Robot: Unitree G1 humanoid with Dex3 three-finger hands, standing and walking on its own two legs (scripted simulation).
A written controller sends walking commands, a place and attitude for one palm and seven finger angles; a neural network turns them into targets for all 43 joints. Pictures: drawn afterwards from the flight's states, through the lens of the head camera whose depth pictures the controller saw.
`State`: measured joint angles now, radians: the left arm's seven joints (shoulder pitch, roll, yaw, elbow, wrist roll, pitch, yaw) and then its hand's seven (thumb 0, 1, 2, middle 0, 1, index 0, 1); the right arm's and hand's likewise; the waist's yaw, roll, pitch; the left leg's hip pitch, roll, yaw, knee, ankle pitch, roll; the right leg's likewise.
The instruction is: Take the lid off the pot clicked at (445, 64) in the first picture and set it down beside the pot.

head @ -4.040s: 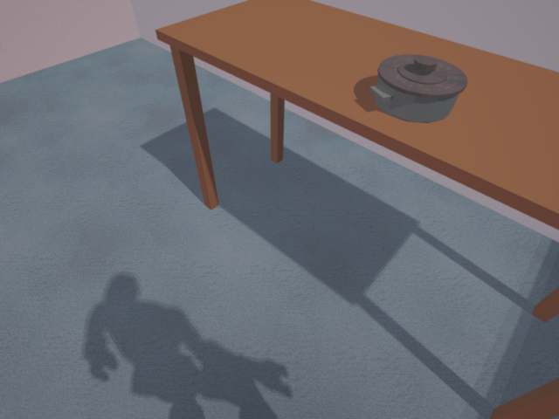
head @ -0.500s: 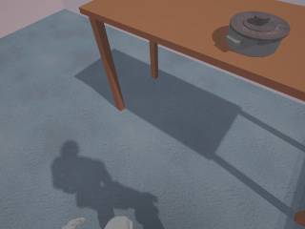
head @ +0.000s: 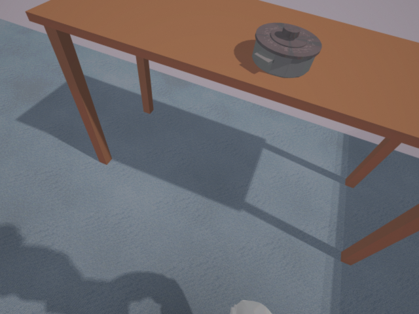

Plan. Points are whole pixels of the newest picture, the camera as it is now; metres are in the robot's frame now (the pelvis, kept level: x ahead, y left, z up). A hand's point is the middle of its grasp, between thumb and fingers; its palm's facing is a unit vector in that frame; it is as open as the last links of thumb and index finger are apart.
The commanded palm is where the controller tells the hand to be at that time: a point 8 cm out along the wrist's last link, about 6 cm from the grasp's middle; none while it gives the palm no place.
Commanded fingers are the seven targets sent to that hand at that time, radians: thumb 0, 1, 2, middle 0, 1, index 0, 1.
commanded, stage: turn to face it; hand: left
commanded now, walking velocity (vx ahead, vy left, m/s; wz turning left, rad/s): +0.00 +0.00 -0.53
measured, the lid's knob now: (291, 31) +0.82 -0.15 +0.15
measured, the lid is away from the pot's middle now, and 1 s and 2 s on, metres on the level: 0.00 0.00 0.00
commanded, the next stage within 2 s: take the last steps up to it in 0.46 s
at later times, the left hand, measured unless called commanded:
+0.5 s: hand out of the picture +0.13 +0.10 -0.15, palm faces -0.21 -0.94 -0.26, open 7.4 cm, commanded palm none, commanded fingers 0.00 0.90 0.90 -0.20 -0.30 -0.20 -0.30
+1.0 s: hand out of the picture +0.13 +0.14 -0.18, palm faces -0.25 -0.95 -0.17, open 7.4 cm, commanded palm none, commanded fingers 0.00 0.90 0.90 -0.20 -0.30 -0.20 -0.30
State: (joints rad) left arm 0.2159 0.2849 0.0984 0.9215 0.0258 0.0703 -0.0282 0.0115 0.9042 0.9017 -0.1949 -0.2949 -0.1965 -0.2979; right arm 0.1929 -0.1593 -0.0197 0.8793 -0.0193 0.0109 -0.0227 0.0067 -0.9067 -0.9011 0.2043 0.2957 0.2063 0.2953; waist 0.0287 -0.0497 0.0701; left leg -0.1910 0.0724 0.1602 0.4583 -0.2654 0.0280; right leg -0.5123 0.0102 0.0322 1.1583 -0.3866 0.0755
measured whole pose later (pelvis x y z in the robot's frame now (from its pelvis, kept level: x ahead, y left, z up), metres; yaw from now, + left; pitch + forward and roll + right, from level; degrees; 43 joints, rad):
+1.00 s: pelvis +0.07 -0.04 +0.00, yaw -18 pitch +1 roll +0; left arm 0.31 0.21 0.07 1.05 0.03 0.00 -0.03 0.01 0.91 0.90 -0.19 -0.29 -0.20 -0.30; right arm 0.41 -0.12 -0.01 1.05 -0.02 -0.05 -0.02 0.00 -0.91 -0.90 0.20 0.30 0.20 0.29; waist 0.00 -0.04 0.00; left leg -0.05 0.00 0.11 0.30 -0.27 0.04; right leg -0.54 -0.04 0.00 1.09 -0.24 -0.01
